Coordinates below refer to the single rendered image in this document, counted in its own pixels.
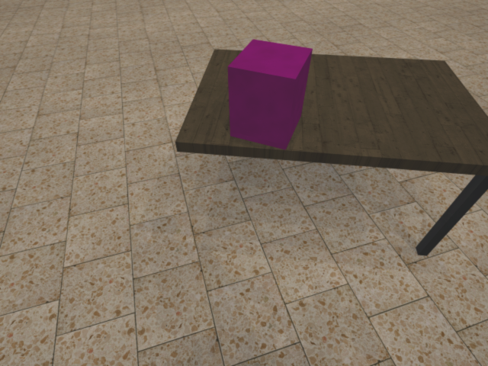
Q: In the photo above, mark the carton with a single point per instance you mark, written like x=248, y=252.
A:
x=267, y=83

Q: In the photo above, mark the table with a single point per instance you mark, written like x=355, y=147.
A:
x=412, y=114

